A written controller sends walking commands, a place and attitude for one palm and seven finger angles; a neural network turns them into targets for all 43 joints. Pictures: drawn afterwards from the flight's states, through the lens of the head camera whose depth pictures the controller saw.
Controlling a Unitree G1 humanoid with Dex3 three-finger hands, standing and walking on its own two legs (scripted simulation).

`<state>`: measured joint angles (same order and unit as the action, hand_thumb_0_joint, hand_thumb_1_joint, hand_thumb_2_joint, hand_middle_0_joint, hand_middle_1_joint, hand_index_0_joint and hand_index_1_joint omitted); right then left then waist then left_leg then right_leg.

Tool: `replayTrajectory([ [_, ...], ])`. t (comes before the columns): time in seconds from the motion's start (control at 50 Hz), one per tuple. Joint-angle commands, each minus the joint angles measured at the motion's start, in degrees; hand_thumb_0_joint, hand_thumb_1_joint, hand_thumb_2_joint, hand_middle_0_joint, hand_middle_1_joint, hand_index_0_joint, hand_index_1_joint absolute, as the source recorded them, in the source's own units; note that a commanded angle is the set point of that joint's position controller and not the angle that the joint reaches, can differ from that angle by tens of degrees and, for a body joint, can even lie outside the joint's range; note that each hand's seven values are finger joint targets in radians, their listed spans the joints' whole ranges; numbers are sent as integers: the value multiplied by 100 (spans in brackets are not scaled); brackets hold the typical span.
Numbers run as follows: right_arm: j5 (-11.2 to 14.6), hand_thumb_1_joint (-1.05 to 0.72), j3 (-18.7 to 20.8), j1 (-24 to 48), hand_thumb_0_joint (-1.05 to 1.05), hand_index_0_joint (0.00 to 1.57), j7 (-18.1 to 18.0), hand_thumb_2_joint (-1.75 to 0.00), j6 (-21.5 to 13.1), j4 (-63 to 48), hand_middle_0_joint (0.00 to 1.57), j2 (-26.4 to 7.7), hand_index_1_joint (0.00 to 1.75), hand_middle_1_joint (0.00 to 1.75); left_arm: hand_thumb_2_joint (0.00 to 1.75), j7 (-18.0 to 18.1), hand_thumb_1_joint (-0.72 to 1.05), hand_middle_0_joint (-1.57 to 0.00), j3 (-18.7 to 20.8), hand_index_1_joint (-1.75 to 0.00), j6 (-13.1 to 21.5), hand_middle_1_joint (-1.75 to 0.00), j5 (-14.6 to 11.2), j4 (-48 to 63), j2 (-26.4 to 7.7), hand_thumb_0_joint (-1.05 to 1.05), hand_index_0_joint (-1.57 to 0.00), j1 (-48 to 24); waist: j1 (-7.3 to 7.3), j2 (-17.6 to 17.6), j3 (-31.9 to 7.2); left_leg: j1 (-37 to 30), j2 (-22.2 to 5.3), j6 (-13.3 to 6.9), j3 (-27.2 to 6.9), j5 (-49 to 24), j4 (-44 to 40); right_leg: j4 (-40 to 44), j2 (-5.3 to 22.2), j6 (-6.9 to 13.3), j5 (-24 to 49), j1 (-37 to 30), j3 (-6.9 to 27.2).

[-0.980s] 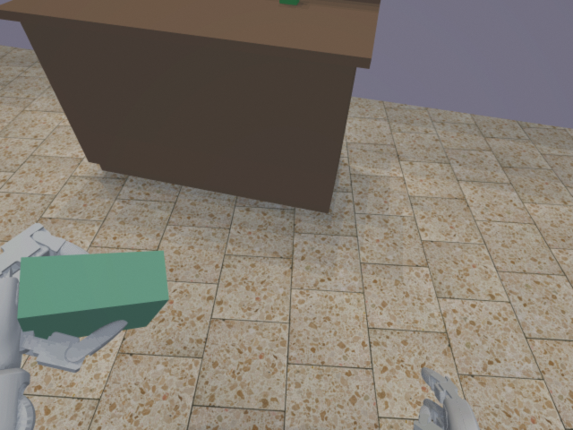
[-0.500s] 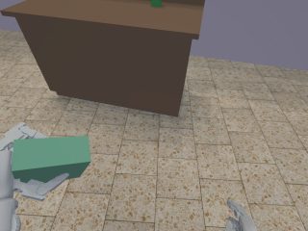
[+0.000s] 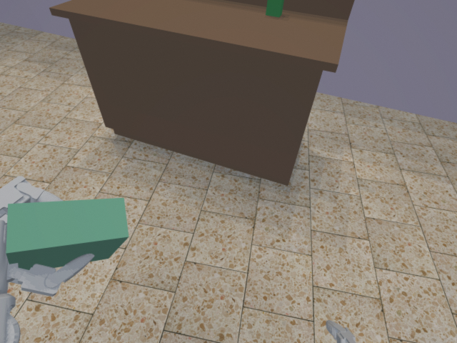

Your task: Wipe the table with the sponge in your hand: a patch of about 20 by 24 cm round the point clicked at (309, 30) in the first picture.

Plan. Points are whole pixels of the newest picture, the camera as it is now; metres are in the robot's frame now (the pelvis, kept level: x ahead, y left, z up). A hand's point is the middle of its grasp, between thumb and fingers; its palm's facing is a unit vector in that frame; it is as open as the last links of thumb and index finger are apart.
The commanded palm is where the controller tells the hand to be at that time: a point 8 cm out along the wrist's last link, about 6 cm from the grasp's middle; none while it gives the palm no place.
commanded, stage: walk to a spot facing it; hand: left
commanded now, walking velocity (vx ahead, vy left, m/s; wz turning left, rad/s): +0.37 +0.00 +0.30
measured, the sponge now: (84, 234) +0.23 +0.21 +0.15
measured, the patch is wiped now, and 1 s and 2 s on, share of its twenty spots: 0.00 0.00 0.00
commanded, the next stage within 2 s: none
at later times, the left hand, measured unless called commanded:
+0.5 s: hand (82, 184) +0.29 +0.23 +0.17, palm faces +0.56 -0.70 -0.43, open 9.6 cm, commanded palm +0.24 +0.27 +0.18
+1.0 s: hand (134, 137) +0.41 +0.19 +0.16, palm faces +0.65 -0.60 -0.47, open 9.6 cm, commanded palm +0.34 +0.22 +0.18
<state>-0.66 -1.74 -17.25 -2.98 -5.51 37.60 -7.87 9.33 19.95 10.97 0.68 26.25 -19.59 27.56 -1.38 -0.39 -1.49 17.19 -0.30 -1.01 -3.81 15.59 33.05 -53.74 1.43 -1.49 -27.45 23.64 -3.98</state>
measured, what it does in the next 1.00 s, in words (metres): walks ahead, turning left: right foot, then left foot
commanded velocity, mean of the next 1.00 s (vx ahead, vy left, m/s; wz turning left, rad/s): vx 0.35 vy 0.00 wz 0.36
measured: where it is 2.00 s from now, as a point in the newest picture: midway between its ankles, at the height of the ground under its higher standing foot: (244, 292)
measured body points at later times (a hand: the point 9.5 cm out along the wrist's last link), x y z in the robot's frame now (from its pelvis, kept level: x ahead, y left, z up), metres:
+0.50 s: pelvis +0.13 -0.03 -0.01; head +0.17 -0.03 +0.44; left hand +0.26 +0.27 +0.19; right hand +0.35 -0.26 -0.09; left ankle +0.19 +0.10 -0.73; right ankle +0.03 -0.12 -0.73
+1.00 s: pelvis +0.29 -0.10 +0.00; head +0.33 -0.13 +0.44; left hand +0.37 +0.22 +0.19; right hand +0.51 -0.28 -0.13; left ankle +0.22 +0.03 -0.61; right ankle +0.32 -0.18 -0.73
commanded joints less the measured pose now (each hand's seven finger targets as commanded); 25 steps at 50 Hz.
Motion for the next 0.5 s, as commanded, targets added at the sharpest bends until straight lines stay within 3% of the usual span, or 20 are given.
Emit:
replayTrajectory([
  [0.0,-12,-90,355,726,0,20,-80,-90,-358,-845,20,-1015,30,30,130,11,10,-120,362,-160,406,-160,-116,1556,-877,0,-120,-524,64,-1439,-76,-87,-1007,-896,-1239,535,-1620,1093,-120,-40,74,-381,-398],
  [0.02,-34,-90,331,753,0,20,-86,-90,-337,-851,20,-966,30,30,130,8,10,-120,392,-160,410,-160,-145,1550,-896,0,-120,-522,79,-1411,-148,-28,-1010,-895,-1292,437,-1474,1579,-143,-38,50,-668,-432],
  [0.06,-25,-90,332,864,0,20,-104,-90,-249,-861,20,-948,30,30,130,-17,10,-120,475,-160,374,-160,-134,1384,-930,0,-120,-459,169,-1161,-282,481,-864,-669,-901,530,-978,2729,-91,28,406,-1685,-421],
  [0.08,-11,-90,332,825,0,20,-109,-90,-193,-862,20,-880,30,30,130,-16,10,-120,557,-160,344,-160,-114,1248,-1023,0,-120,-370,199,-483,-383,1158,-651,-483,-558,671,-226,3203,345,238,416,-2458,138],
  [0.1,9,-90,355,759,0,20,-87,-90,-104,-897,20,-771,30,30,130,-7,10,-120,655,-160,263,-160,-79,1083,-1157,0,-120,-252,220,936,-535,2229,-102,-205,208,1044,1422,3765,1539,748,-348,-3151,1795],
  [0.12,46,-90,367,1047,0,20,-122,-90,-100,-996,20,-842,30,30,130,2,10,-120,716,-160,227,-160,-193,1153,-1284,0,-120,-482,235,1621,-251,2932,136,25,476,1497,2991,4138,2564,1154,-27,-3006,3271],
  [0.14,-8,-90,394,1058,0,20,-129,-90,-115,-914,20,-959,30,30,130,32,10,-120,743,-160,301,-160,-218,1248,-1286,0,-120,-687,166,1069,-259,3076,-107,119,198,1225,3684,4037,2700,1226,555,-2967,2896],
  [0.16,15,-90,441,999,0,20,-103,-90,-134,-884,20,-941,30,30,130,9,10,-120,739,-160,360,-160,-181,1119,-1214,0,-120,-640,99,794,-206,2870,-333,164,52,855,3800,3938,2490,1193,587,-2559,2546],
  [0.2,22,-90,396,1060,0,20,-77,-90,33,-890,20,-919,30,30,130,-35,10,-120,899,-160,395,-160,-163,986,-1314,0,-120,-165,159,501,-3,2690,-483,227,266,531,3660,3745,2039,1056,1453,-2235,1548],
  [0.22,23,-90,359,1153,0,20,-104,-90,75,-959,20,-874,30,30,130,-54,10,-120,810,-160,468,-160,-149,1061,-1203,0,-120,-126,174,564,186,2649,-526,242,414,466,3410,3746,1943,1017,2053,-2131,1193],
  [0.28,3,-90,337,1091,0,20,-88,-90,96,-1036,20,-824,30,30,130,11,10,-120,737,-160,560,-160,-144,1308,-1147,0,-120,-520,154,827,150,2096,-552,209,940,250,2129,3564,1721,892,3345,-2151,187],
  [0.38,37,-90,434,986,0,20,-107,-90,-32,-1292,20,-796,30,30,130,200,10,-120,685,-160,452,-160,-168,1617,-1085,0,-120,-494,368,988,-193,1029,-95,65,1847,150,484,2920,1647,863,4905,-2473,-129],
  [0.42,64,-90,474,857,0,20,-138,-90,-36,-1347,20,-788,30,30,130,246,10,-120,613,-160,407,-160,-198,1783,-1051,0,-120,-477,191,867,-696,-179,287,7,2144,-433,-299,1849,1467,625,5410,-2293,-473],
  [0.44,66,-90,522,809,0,20,-179,-90,-46,-1387,20,-851,30,30,130,264,10,-120,701,-160,440,-160,-197,1957,-1164,0,-120,-562,60,558,-1004,-1166,271,-79,2093,-837,-614,934,1310,412,5283,-1815,-605],
  [0.46,66,-90,543,799,0,20,-196,-90,-25,-1411,20,-908,30,30,130,277,10,-120,751,-160,536,-160,-183,2140,-1204,0,-120,-599,-41,-135,-1338,-2396,-206,-335,1358,-1151,-530,-83,1125,195,4243,-873,-718],
  [0.48,35,-90,569,865,0,20,-169,-90,-20,-1385,20,-1039,30,30,130,288,10,-120,781,-160,588,-160,-207,2282,-1161,0,-120,-523,11,-1489,-1556,-3206,-1661,-1095,-785,-2082,-723,-1575,420,7,887,390,-596],
])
